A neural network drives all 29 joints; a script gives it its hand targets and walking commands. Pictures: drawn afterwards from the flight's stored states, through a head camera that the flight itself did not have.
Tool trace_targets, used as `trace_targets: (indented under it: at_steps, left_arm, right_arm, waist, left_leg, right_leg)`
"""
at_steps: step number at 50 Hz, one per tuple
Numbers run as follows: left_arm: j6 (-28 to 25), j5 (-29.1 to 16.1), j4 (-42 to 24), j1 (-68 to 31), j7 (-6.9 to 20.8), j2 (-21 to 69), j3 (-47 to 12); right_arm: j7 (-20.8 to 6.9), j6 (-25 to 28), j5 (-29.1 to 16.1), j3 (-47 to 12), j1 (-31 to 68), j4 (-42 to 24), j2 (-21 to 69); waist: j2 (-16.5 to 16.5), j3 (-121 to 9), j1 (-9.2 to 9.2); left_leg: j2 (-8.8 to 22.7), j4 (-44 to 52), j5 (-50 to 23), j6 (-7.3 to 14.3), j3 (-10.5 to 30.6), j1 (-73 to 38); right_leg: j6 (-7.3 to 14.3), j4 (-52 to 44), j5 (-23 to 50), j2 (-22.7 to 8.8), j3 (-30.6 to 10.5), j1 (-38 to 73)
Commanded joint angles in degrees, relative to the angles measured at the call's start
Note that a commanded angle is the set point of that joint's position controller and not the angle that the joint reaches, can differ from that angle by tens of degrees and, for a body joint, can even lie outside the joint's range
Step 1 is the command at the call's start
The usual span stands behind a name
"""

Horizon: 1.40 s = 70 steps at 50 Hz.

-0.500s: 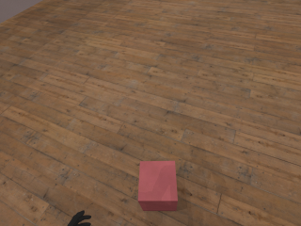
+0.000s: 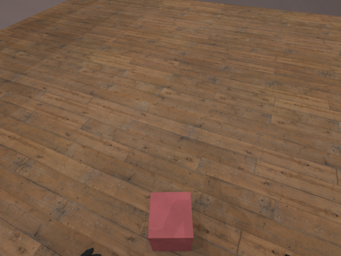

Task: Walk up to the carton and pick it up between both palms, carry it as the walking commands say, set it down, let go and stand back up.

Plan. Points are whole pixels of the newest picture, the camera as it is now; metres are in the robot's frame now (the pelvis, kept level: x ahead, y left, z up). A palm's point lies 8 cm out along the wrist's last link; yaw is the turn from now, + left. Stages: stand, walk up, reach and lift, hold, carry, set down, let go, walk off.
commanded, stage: stand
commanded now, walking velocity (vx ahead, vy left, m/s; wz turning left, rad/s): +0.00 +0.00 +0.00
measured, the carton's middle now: (171, 222) +0.40 +0.05 -0.65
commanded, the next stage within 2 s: reach and lift in 0.42 s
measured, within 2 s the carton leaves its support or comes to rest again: neither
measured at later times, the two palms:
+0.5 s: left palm out of the picture +0.11 +0.25 -0.10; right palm out of the picture +0.09 -0.26 -0.10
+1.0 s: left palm (89, 227) +0.23 +0.26 -0.14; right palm (262, 223) +0.24 -0.22 -0.13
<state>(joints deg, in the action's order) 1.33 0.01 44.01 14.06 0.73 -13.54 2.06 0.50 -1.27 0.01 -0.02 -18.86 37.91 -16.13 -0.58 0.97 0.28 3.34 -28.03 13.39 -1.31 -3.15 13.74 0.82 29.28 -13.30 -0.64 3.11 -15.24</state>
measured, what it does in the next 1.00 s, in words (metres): stands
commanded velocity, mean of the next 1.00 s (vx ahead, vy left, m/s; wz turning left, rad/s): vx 0.00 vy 0.00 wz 0.00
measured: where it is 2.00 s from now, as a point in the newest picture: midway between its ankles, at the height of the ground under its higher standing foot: outside the picture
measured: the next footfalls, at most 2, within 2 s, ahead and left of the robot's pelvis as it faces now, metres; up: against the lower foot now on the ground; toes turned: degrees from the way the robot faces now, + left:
none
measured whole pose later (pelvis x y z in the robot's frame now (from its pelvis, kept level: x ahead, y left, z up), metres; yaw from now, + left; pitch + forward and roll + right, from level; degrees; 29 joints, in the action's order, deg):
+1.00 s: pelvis +0.00 +0.03 -0.04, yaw -1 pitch +12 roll -2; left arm 4.7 0.0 32.3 -4.0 -1.5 -12.7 4.6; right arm -3.0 -2.3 0.0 2.7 5.8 33.1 -16.1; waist 1.7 5.7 -0.3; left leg 3.3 -51.4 23.4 -0.3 -1.2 40.3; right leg -0.5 47.5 -20.1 -0.5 2.7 -39.7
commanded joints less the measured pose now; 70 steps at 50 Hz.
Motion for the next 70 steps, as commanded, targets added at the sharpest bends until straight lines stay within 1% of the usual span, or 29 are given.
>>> trace_targets:
  at_steps: [1, 10, 14, 16, 21, 22, 23, 24, 26, 27, 31, 34, 35, 37, 41, 42, 43, 45, 47, 49, 51, 53, 57, 59, 60, 62, 64, 69, 70]
  left_arm:
    - [-1.61, 1.82, -2.34, -0.34, -0.21, -4.99, 0.4]
    - [-1.68, 1.5, -2.57, -0.13, -0.44, -4.64, 0.47]
    - [-1.74, 1.61, -2.56, -0.23, -0.52, -4.83, 0.55]
    - [-1.74, 1.61, -2.61, -0.34, -0.52, -5.01, 0.61]
    - [-1.71, 1.49, -2.61, -0.2, -0.56, -4.68, 0.6]
    - [-0.02, 4.45, -22.0, -15.15, 2.1, -5.66, 6.43]
    - [2.28, 3.76, -19.34, -15.9, 2.82, -5.89, 5.24]
    - [3.89, 2.72, -19.52, -17.04, 3.25, -6.76, 4.78]
    - [6.64, 4.3, -19.13, -12.38, 3.73, -8.0, 7.31]
    - [7.39, 5.13, -18.95, -10.9, 3.92, -8.25, 8.43]
    - [7.51, 7.37, -15.26, -11.53, 3.05, -7.67, 7.43]
    - [6.73, 5.39, -14.17, -17.03, 1.92, -3.76, 5.39]
    - [6.36, 4.63, -14.15, -17.98, 1.51, -2.93, 4.99]
    - [5.65, 3.6, -14.13, -18.85, 0.68, -0.66, 4.0]
    - [3.35, -0.88, -16.97, -18.19, -1.52, 2.59, 1.78]
    - [2.8, -1.9, -17.7, -18.22, -2.06, 3.43, 1.25]
    - [2.26, -2.8, -18.04, -18.63, -2.38, 3.74, 1.04]
    - [1.69, -3.95, -17.84, -20.03, -2.94, 3.35, 1.67]
    - [1.32, -4.38, -17.68, -23.16, -3.3, 3.29, 2.03]
    - [0.99, -4.3, -17.23, -26.28, -3.43, 2.72, 3.14]
    - [0.69, -3.97, -15.61, -28.09, -3.1, 0.66, 5.72]
    - [0.6, -3.69, -12.44, -30.37, -2.56, -1.18, 8.74]
    - [0.85, -3.28, -7.97, -36.19, -1.01, -3.92, 12.42]
    - [0.88, -4.42, -7.73, -41.19, -0.04, -4.06, 12.01]
    - [1.13, -4.36, -6.81, -43.46, 0.47, -5.19, 12.5]
    - [1.42, -5.05, -6.11, -48.2, 1.25, -6.01, 12.36]
    - [1.71, -5.04, -5.85, -53.73, 1.69, -7.7, 13.13]
    - [2.67, -3.03, -4.47, -62.87, 0.7, -6.73, 12.81]
    - [2.57, -2.72, -3.97, -64.44, 0.46, -6.15, 13.12]
  right_arm:
    - [-0.92, 1.23, 1.55, 1.58, 0.27, 1.57, -1.61]
    - [-0.83, 1.38, 1.56, 1.74, 0.8, 1.49, -2.16]
    - [-0.85, 1.24, 1.55, 1.61, 0.81, 1.56, -1.99]
    - [-0.82, 1.31, 1.59, 1.66, 1.17, 1.48, -2.22]
    - [-0.76, 1.31, 1.54, 1.68, 0.79, 1.58, -2.0]
    - [-1.52, -1.38, 0.89, 0.6, 18.26, -18.53, -4.72]
    - [-1.64, -2.51, 0.5, -0.24, 18.55, -20.21, -6.52]
    - [-1.87, -3.86, 0.73, 0.07, 18.06, -18.55, -6.26]
    - [-2.68, -6.09, 1.85, 1.17, 14.63, -16.45, -5.34]
    - [-2.82, -6.31, 1.7, 1.54, 15.31, -17.15, -4.62]
    - [-3.75, -5.51, 0.18, 2.48, 19.38, -12.91, -1.46]
    - [-4.56, -5.2, -1.28, 5.02, 25.75, -10.27, -2.68]
    - [-4.72, -5.07, -2.05, 5.65, 26.09, -9.21, -2.74]
    - [-4.88, -4.51, -1.98, 7.98, 27.1, -7.54, -3.81]
    - [-4.16, -1.59, -0.26, 11.46, 26.01, -5.09, -5.38]
    - [-4.18, -0.83, -0.2, 11.74, 25.87, -3.82, -5.5]
    - [-4.11, -0.28, -0.25, 11.52, 26.51, -2.99, -4.77]
    - [-3.83, 0.25, -0.6, 11.25, 27.97, -1.83, -4.43]
    - [-3.79, 0.32, -1.14, 11.24, 30.36, 0.06, -3.77]
    - [-3.6, 0.42, -2.24, 11.01, 33.92, 0.05, -3.15]
    - [-2.92, 0.35, -3.04, 9.83, 37.57, -1.97, -2.41]
    - [-2.12, 0.07, -3.95, 7.99, 41.65, -3.87, -0.98]
    - [0.23, -1.29, -4.71, 6.34, 48.46, -7.12, 1.06]
    - [1.31, -2.04, -4.85, 6.37, 51.64, -7.46, 1.72]
    - [1.83, -2.67, -5.01, 5.9, 53.67, -7.38, 2.41]
    - [2.69, -3.65, -4.87, 6.26, 56.79, -6.28, 2.94]
    - [3.37, -4.63, -4.6, 6.63, 61.05, -4.34, 3.36]
    - [3.66, -5.85, -3.26, 11.17, 67.41, 3.35, 2.17]
    - [3.52, -5.57, -3.3, 11.79, 68.92, 3.91, 2.27]
  waist:
    - [-1.77, -0.17, 0.32]
    - [-0.25, -0.58, -0.16]
    - [-1.32, -0.4, -0.13]
    - [-0.15, -0.6, -0.07]
    - [-0.5, -0.36, -0.25]
    - [-8.39, 9.77, 0.02]
    - [-7.99, 9.66, 0.55]
    - [-8.36, 8.64, 1.17]
    - [-7.38, 7.89, 0.64]
    - [-6.28, 6.07, -0.55]
    - [2.64, 3.59, -4.02]
    - [7.68, 3.66, -2.2]
    - [9.08, 2.61, -2.11]
    - [9.55, -0.74, -1.12]
    - [6.08, -15.3, 1.44]
    - [6.78, -17.14, 1.93]
    - [6.05, -18.38, 2.29]
    - [4.22, -18.98, 2.62]
    - [4.89, -19.87, 3.03]
    - [4.38, -21.6, 2.61]
    - [2.42, -25.3, 0.37]
    - [-0.66, -27.88, -2.39]
    - [-4.13, -33.1, -4.8]
    - [-4.91, -34.88, -3.79]
    - [-5.42, -34.86, -4.3]
    - [-5.22, -34.79, -3.37]
    - [-5.77, -34.6, -3.51]
    - [-0.39, -35.95, -1.56]
    - [-0.48, -36.81, -1.45]
  left_leg:
    - [1.61, 5.24, -2.16, 1.9, 2.86, -2.74]
    - [2.34, 6.24, -3.09, 1.8, 3.2, -2.08]
    - [2.14, 6.08, -2.68, 1.64, 2.94, -1.86]
    - [2.21, 6.07, -2.66, 1.66, 2.79, -2.07]
    - [2.46, 6.16, -2.93, 1.76, 3.16, -1.71]
    - [-6.47, -2.64, 6.98, 2.97, -0.66, 3.7]
    - [-6.36, -4.45, 8.45, 3.01, -1.35, -1.66]
    - [-7.12, -6.03, 8.53, 2.53, -1.79, -5.38]
    - [-8.24, -6.85, 7.19, 1.19, -0.92, -12.36]
    - [-8.59, -6.88, 5.99, 1.01, -0.6, -13.83]
    - [-7.96, -6.73, 5.56, -0.31, -0.19, -5.93]
    - [-4.33, -4.08, 12.37, 0.05, 3.07, 8.01]
    - [-3.95, -3.62, 13.06, 0.35, 3.93, 10.72]
    - [-3.04, -5.19, 7.58, 0.36, 5.66, 11.72]
    - [-2.72, -14.85, -19.83, -1.44, 7.81, 1.0]
    - [-2.31, -16.1, -24.29, -2.2, 8.48, -0.13]
    - [-2.22, -17.42, -27.98, -2.31, 9.02, 0.39]
    - [-2.37, -18.82, -29.87, -2.61, 8.97, 4.4]
    - [-2.74, -19.92, -28.18, -2.97, 8.75, 8.81]
    - [-3.39, -20.9, -26.35, -2.52, 8.29, 13.02]
    - [-4.51, -22.65, -23.39, -1.88, 6.47, 17.29]
    - [-5.25, -23.44, -16.42, -0.99, 4.17, 25.18]
    - [-5.98, -25.44, -6.25, 0.05, 1.35, 37.32]
    - [-6.1, -25.74, -4.15, 0.42, 1.19, 40.91]
    - [-6.1, -26.19, -1.99, 0.7, 0.91, 42.69]
    - [-6.2, -26.35, 0.46, 0.99, 0.56, 45.73]
    - [-6.18, -26.75, 3.11, 1.17, 0.31, 47.76]
    - [-6.18, -27.25, 2.53, -0.05, 0.76, 43.52]
    - [-6.21, -27.49, 1.62, -0.06, 1.11, 42.58]
  right_leg:
    - [0.45, -11.64, -1.32, -5.74, -8.02, -0.85]
    - [0.27, -9.59, 2.26, -5.2, -6.93, 0.08]
    - [0.36, -10.08, 0.82, -5.44, -7.17, -0.28]
    - [0.3, -10.0, 0.82, -5.44, -7.24, -0.42]
    - [0.28, -9.83, 1.35, -5.42, -6.87, -0.17]
    - [-2.13, -4.38, -13.98, 2.79, -1.02, -12.01]
    - [-1.05, -7.17, -19.68, 0.4, -1.8, -14.18]
    - [0.14, -9.22, -22.26, -1.14, -2.94, -16.64]
    - [2.59, -10.98, -24.36, -2.6, -3.02, -19.55]
    - [2.72, -11.19, -23.7, -2.91, -3.49, -18.6]
    - [1.01, -5.25, -16.88, -1.37, -3.26, -13.61]
    - [-2.03, 5.52, -11.67, 2.72, -1.21, -9.02]
    - [-2.32, 8.37, -8.48, 3.0, -0.83, -7.89]
    - [-2.53, 12.61, -3.76, 3.62, -0.3, -9.32]
    - [-1.59, 17.07, 3.5, 4.65, -0.29, -20.66]
    - [-1.31, 18.31, 4.39, 4.73, -0.07, -23.66]
    - [-1.3, 19.26, 5.81, 4.72, -0.28, -25.79]
    - [-1.41, 20.28, 8.09, 4.54, -0.68, -27.94]
    - [-1.28, 21.57, 8.58, 4.13, -0.95, -31.02]
    - [-1.46, 22.26, 9.77, 3.89, -1.49, -32.95]
    - [-1.89, 22.77, 12.24, 3.77, -2.51, -31.8]
    - [-2.32, 23.49, 13.44, 3.43, -3.77, -28.26]
    - [-3.38, 25.18, 13.63, 2.55, -6.3, -21.75]
    - [-3.44, 25.56, 13.03, 2.44, -6.64, -21.03]
    - [-3.62, 25.66, 10.74, 2.28, -6.84, -21.33]
    - [-3.58, 25.66, 8.49, 2.11, -6.96, -22.08]
    - [-3.79, 25.79, 4.06, 2.22, -6.66, -24.39]
    - [-2.9, 26.48, -1.35, 3.71, -4.03, -34.53]
    - [-2.94, 26.88, -1.38, 4.04, -3.44, -36.43]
